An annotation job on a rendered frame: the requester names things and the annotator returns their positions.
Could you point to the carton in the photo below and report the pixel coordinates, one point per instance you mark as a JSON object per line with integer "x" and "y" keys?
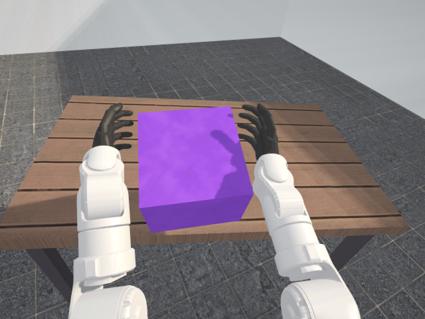
{"x": 192, "y": 170}

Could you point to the table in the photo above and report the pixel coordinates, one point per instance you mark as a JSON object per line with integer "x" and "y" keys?
{"x": 339, "y": 194}

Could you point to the left robot hand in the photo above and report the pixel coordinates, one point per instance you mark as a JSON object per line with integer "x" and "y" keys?
{"x": 105, "y": 135}

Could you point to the right robot forearm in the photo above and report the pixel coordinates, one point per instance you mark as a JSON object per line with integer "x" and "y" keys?
{"x": 299, "y": 255}

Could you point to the left robot upper arm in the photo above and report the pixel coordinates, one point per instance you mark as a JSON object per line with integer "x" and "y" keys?
{"x": 122, "y": 302}

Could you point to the left robot forearm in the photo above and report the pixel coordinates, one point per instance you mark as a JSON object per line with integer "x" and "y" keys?
{"x": 104, "y": 245}

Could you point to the right robot hand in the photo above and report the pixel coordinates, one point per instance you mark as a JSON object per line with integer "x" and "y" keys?
{"x": 265, "y": 139}

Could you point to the right robot upper arm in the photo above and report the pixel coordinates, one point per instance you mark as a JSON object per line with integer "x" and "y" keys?
{"x": 325, "y": 298}

